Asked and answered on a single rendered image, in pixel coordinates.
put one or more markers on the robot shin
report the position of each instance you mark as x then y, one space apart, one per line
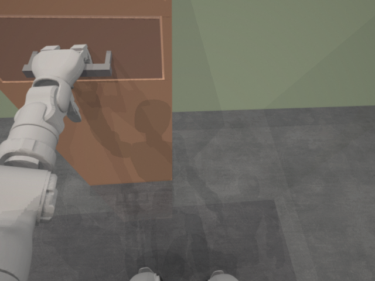
142 270
217 273

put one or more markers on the drawer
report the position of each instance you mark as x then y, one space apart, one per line
135 42

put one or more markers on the left robot forearm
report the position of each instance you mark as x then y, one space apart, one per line
35 133

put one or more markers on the left robot hand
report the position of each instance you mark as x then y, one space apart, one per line
67 64

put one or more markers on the left robot upper arm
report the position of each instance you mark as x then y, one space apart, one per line
27 198

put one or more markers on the cabinet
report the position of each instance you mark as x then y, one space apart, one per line
125 133

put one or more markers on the handle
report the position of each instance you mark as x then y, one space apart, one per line
90 70

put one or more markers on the right robot shin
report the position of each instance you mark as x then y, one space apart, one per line
217 273

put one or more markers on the left robot shin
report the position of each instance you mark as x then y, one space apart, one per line
142 270

